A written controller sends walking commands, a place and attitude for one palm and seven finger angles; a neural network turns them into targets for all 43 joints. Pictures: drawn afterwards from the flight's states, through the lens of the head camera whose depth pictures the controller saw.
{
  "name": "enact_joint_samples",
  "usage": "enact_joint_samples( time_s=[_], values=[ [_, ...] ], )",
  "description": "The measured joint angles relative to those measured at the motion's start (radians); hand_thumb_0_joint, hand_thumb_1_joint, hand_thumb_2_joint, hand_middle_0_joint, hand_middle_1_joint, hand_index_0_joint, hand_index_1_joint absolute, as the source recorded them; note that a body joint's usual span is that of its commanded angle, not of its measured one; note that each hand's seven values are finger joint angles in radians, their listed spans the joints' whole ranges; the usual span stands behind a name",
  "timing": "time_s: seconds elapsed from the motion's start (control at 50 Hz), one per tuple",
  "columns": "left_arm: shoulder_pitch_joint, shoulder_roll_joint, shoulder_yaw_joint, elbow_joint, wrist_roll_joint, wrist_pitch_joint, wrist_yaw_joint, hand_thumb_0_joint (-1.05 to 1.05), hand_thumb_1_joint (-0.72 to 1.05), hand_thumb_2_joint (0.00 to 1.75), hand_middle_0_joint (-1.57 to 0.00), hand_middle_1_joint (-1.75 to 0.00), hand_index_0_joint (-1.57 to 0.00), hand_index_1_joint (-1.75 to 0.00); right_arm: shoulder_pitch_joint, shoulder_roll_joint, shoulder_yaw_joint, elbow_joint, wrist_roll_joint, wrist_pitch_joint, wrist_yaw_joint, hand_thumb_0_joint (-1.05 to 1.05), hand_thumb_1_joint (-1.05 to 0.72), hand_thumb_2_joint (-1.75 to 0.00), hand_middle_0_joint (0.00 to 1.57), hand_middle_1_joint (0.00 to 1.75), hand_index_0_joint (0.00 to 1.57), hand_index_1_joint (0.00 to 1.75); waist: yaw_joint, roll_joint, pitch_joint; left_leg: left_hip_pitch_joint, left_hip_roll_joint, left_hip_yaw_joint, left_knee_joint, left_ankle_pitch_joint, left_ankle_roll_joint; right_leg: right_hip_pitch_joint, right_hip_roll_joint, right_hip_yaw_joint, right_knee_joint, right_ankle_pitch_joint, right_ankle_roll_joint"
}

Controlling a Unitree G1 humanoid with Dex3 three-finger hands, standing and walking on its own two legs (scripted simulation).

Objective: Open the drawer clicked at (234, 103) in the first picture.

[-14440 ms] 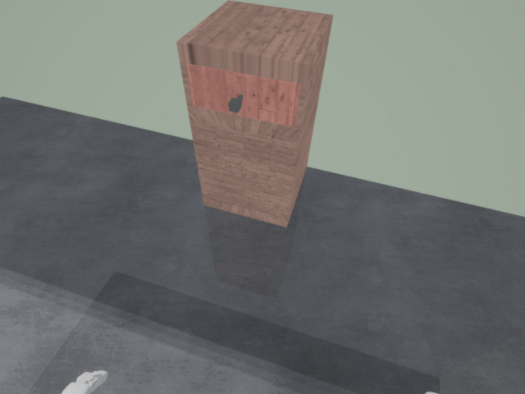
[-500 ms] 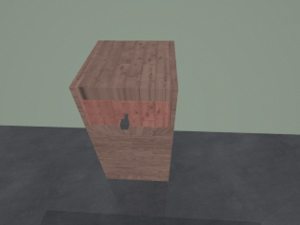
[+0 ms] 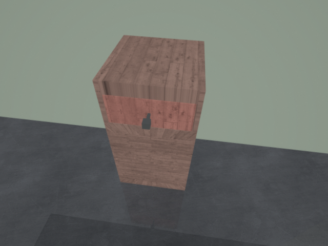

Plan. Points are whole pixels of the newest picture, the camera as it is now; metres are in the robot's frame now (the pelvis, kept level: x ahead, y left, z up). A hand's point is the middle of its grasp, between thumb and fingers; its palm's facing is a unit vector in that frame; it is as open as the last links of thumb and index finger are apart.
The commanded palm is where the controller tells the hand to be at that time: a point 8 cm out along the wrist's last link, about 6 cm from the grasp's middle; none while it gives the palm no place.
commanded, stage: come to a stop and stand still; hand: left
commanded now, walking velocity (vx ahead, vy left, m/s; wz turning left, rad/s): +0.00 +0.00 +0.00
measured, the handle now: (147, 120) +0.62 +0.12 -0.11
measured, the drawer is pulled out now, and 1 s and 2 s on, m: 0.00 0.00 0.00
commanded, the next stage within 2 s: look again from close up in 1.20 s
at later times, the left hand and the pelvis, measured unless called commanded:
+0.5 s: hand out of the picture +0.01 +0.18 -0.17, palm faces -0.04 -0.97 -0.22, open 7.3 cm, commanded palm none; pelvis -0.05 +0.00 -0.01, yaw -3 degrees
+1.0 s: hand out of the picture -0.06 +0.12 -0.18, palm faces +0.00 -0.99 -0.10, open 7.3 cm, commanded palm none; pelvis -0.02 -0.02 +0.00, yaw -3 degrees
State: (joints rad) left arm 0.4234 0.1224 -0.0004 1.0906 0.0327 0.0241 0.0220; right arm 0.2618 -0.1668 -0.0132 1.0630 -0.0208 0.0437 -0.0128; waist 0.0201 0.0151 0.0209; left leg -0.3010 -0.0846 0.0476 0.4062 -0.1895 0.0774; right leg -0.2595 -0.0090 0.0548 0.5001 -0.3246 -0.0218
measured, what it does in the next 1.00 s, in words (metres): steps on the spot: left foot, then right foot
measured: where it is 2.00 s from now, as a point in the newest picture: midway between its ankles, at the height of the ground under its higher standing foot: outside the picture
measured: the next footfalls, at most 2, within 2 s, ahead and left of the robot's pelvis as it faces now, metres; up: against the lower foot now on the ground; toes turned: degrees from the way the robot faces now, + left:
left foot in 0.22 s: +0.01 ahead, +0.10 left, +0.00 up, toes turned +0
right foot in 0.52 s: -0.05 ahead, -0.10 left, +0.00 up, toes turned -3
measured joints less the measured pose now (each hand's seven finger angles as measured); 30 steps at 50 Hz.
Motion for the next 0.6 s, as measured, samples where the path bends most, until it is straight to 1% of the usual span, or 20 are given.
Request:
enact_joint_samples(
  time_s=[0.04, 0.06, 0.08, 0.1, 0.14, 0.16, 0.18, 0.2, 0.22, 0.24, 0.26, 0.28, 0.3, 0.36, 0.42, 0.48, 0.52, 0.54, 0.56, 0.6],
  values=[
    [0.011, -0.005, 0.004, 0.001, 0.001, 0.000, 0.000, 0.00, 0.91, 0.90, -0.19, -0.30, -0.20, -0.30, -0.010, -0.006, -0.006, -0.002, 0.000, 0.006, 0.002, 0.01, -0.92, -0.90, 0.20, 0.30, 0.21, 0.30, 0.005, 0.004, -0.002, -0.016, 0.002, 0.000, 0.022, -0.040, -0.012, -0.006, 0.003, 0.002, 0.003, -0.003, 0.003],
    [0.018, -0.007, 0.006, 0.002, 0.001, 0.002, 0.000, 0.00, 0.91, 0.90, -0.19, -0.30, -0.20, -0.30, -0.013, -0.009, -0.010, -0.006, 0.000, 0.011, 0.002, 0.01, -0.92, -0.90, 0.20, 0.30, 0.21, 0.30, 0.005, 0.007, -0.006, -0.034, 0.004, -0.003, 0.048, -0.079, -0.025, -0.009, 0.005, -0.001, 0.001, -0.003, 0.005],
    [0.024, -0.010, 0.009, 0.003, 0.001, 0.005, 0.003, 0.00, 0.91, 0.90, -0.19, -0.30, -0.20, -0.30, -0.016, -0.011, -0.016, -0.011, -0.001, 0.017, 0.003, 0.01, -0.92, -0.90, 0.20, 0.30, 0.21, 0.30, 0.003, 0.010, -0.011, -0.065, 0.006, -0.007, 0.111, -0.112, -0.042, -0.011, 0.005, -0.008, -0.007, 0.008, 0.009],
    [0.027, -0.012, 0.014, 0.007, 0.001, 0.014, 0.007, 0.00, 0.91, 0.90, -0.19, -0.30, -0.20, -0.30, -0.016, -0.011, -0.024, -0.017, -0.003, 0.023, 0.003, 0.01, -0.92, -0.90, 0.20, 0.30, 0.21, 0.30, 0.000, 0.007, -0.017, -0.101, 0.006, -0.013, 0.229, -0.126, -0.054, -0.013, 0.003, -0.015, -0.019, 0.038, 0.014],
    [0.025, -0.008, 0.028, 0.018, 0.004, 0.036, 0.019, 0.00, 0.91, 0.90, -0.20, -0.30, -0.20, -0.30, -0.004, -0.005, -0.036, -0.033, -0.003, 0.024, 0.004, 0.01, -0.91, -0.90, 0.20, 0.30, 0.21, 0.30, -0.010, -0.017, -0.036, -0.139, 0.010, -0.020, 0.497, -0.150, -0.063, -0.030, -0.006, -0.020, -0.031, 0.136, 0.028],
    [0.020, -0.002, 0.033, 0.023, 0.006, 0.042, 0.022, 0.01, 0.91, 0.90, -0.20, -0.30, -0.20, -0.30, 0.010, 0.000, -0.038, -0.041, -0.001, 0.015, 0.005, 0.01, -0.91, -0.90, 0.20, 0.30, 0.21, 0.30, -0.017, -0.034, -0.048, -0.118, 0.020, -0.020, 0.557, -0.176, -0.063, -0.046, -0.012, -0.019, -0.023, 0.180, 0.035],
    [0.012, 0.005, 0.038, 0.024, 0.008, 0.046, 0.023, 0.01, 0.91, 0.90, -0.20, -0.30, -0.20, -0.30, 0.027, 0.005, -0.039, -0.050, 0.001, 0.003, 0.005, 0.01, -0.91, -0.90, 0.20, 0.30, 0.21, 0.30, -0.024, -0.051, -0.059, -0.070, 0.033, -0.020, 0.529, -0.198, -0.061, -0.070, -0.016, -0.016, 0.000, 0.198, 0.046],
    [0.000, 0.011, 0.040, 0.017, 0.008, 0.046, 0.023, 0.01, 0.91, 0.90, -0.20, -0.30, -0.20, -0.30, 0.047, 0.007, -0.037, -0.058, 0.002, -0.013, 0.005, 0.01, -0.91, -0.90, 0.20, 0.30, 0.21, 0.30, -0.029, -0.059, -0.068, -0.004, 0.049, -0.025, 0.425, -0.218, -0.060, -0.105, -0.014, -0.014, 0.042, 0.182, 0.052],
    [-0.017, 0.012, 0.038, 0.000, 0.005, 0.042, 0.023, 0.01, 0.91, 0.90, -0.20, -0.30, -0.20, -0.30, 0.069, 0.001, -0.034, -0.068, 0.002, -0.029, 0.002, 0.01, -0.91, -0.90, 0.20, 0.30, 0.21, 0.30, -0.035, -0.050, -0.070, 0.061, 0.066, -0.044, 0.288, -0.243, -0.062, -0.149, -0.004, -0.020, 0.100, 0.144, 0.049],
    [-0.045, 0.022, 0.039, -0.013, -0.001, 0.036, 0.022, 0.01, 0.91, 0.90, -0.20, -0.30, -0.20, -0.30, 0.075, 0.010, -0.033, -0.058, 0.000, -0.038, -0.006, 0.00, -0.91, -0.90, 0.20, 0.30, 0.20, 0.30, -0.039, -0.074, -0.055, 0.065, 0.049, -0.036, 0.260, -0.264, -0.055, -0.190, -0.013, -0.003, 0.167, 0.093, 0.041],
    [-0.072, 0.033, 0.042, -0.026, -0.006, 0.032, 0.022, 0.01, 0.91, 0.90, -0.20, -0.30, -0.20, -0.30, 0.081, 0.023, -0.027, -0.046, -0.002, -0.037, -0.016, 0.00, -0.91, -0.90, 0.19, 0.30, 0.20, 0.30, -0.033, -0.105, -0.034, 0.063, 0.028, -0.012, 0.270, -0.253, -0.040, -0.214, -0.018, 0.025, 0.231, 0.041, 0.031],
    [-0.088, 0.040, 0.045, -0.042, -0.010, 0.027, 0.020, 0.01, 0.91, 0.90, -0.20, -0.30, -0.20, -0.30, 0.092, 0.034, -0.019, -0.037, -0.006, -0.032, -0.023, 0.00, -0.91, -0.90, 0.19, 0.30, 0.20, 0.30, -0.022, -0.122, -0.020, 0.069, 0.017, 0.012, 0.268, -0.231, -0.026, -0.229, -0.015, 0.035, 0.288, 0.005, 0.024],
    [-0.103, 0.043, 0.045, -0.052, -0.009, 0.024, 0.019, 0.01, 0.91, 0.90, -0.20, -0.30, -0.20, -0.30, 0.109, 0.040, -0.012, -0.026, -0.009, -0.032, -0.030, 0.00, -0.91, -0.90, 0.19, 0.30, 0.20, 0.30, -0.018, -0.123, -0.017, 0.076, 0.016, 0.026, 0.256, -0.208, -0.015, -0.236, -0.006, 0.032, 0.337, -0.012, 0.022],
    [-0.139, 0.052, 0.043, -0.061, 0.000, 0.023, 0.016, 0.01, 0.93, 0.90, -0.19, -0.30, -0.20, -0.30, 0.161, 0.056, 0.004, 0.008, -0.014, -0.034, -0.034, 0.01, -0.91, -0.90, 0.19, 0.30, 0.20, 0.30, -0.026, -0.088, -0.033, 0.095, 0.021, 0.027, 0.194, -0.157, -0.007, -0.215, 0.011, 0.002, 0.422, -0.015, 0.009],
    [-0.155, 0.063, 0.041, -0.080, 0.001, 0.008, 0.002, 0.02, 0.94, 0.90, -0.19, -0.30, -0.20, -0.30, 0.194, 0.073, 0.014, 0.025, -0.019, -0.036, -0.023, 0.01, -0.91, -0.90, 0.19, 0.30, 0.20, 0.30, -0.037, -0.056, -0.048, 0.099, 0.029, 0.017, 0.130, -0.119, -0.008, -0.142, 0.012, -0.040, 0.366, -0.054, -0.005],
    [-0.162, 0.065, 0.038, -0.088, -0.002, -0.005, -0.006, 0.01, 0.93, 0.90, -0.19, -0.30, -0.20, -0.30, 0.206, 0.084, 0.019, 0.026, -0.021, -0.045, -0.018, 0.01, -0.90, -0.90, 0.20, 0.30, 0.20, 0.30, -0.051, -0.033, -0.052, 0.087, 0.040, 0.018, 0.093, -0.094, -0.017, -0.045, 0.013, -0.066, 0.216, -0.093, -0.016],
    [-0.165, 0.061, 0.034, -0.088, -0.007, -0.017, -0.008, 0.01, 0.93, 0.90, -0.19, -0.30, -0.20, -0.30, 0.208, 0.087, 0.021, 0.024, -0.016, -0.051, -0.017, 0.01, -0.90, -0.90, 0.20, 0.30, 0.21, 0.30, -0.057, -0.026, -0.051, 0.067, 0.043, 0.022, 0.096, -0.093, -0.028, 0.031, 0.013, -0.065, 0.065, -0.053, -0.025],
    [-0.170, 0.052, 0.032, -0.082, -0.009, -0.025, -0.006, 0.01, 0.93, 0.90, -0.19, -0.30, -0.20, -0.30, 0.201, 0.084, 0.022, 0.028, -0.012, -0.053, -0.017, 0.01, -0.90, -0.90, 0.20, 0.30, 0.21, 0.30, -0.057, -0.011, -0.041, 0.060, 0.055, 0.022, 0.108, -0.098, -0.035, 0.043, 0.023, -0.068, 0.027, 0.003, -0.026],
    [-0.173, 0.041, 0.027, -0.076, -0.010, -0.032, -0.004, 0.01, 0.92, 0.90, -0.19, -0.30, -0.20, -0.30, 0.194, 0.080, 0.024, 0.032, -0.007, -0.054, -0.016, 0.01, -0.90, -0.90, 0.20, 0.30, 0.21, 0.30, -0.059, 0.005, -0.029, 0.057, 0.067, 0.013, 0.121, -0.106, -0.036, 0.052, 0.036, -0.075, 0.014, 0.021, -0.027],
    [-0.166, 0.030, 0.022, -0.065, -0.014, -0.046, 0.006, 0.01, 0.93, 0.90, -0.19, -0.30, -0.20, -0.30, 0.184, 0.078, 0.027, 0.038, -0.004, -0.054, -0.014, 0.01, -0.90, -0.90, 0.20, 0.30, 0.21, 0.30, -0.063, 0.011, -0.022, 0.043, 0.079, 0.006, 0.161, -0.176, -0.042, 0.070, 0.046, -0.089, -0.004, 0.017, -0.032]
  ],
)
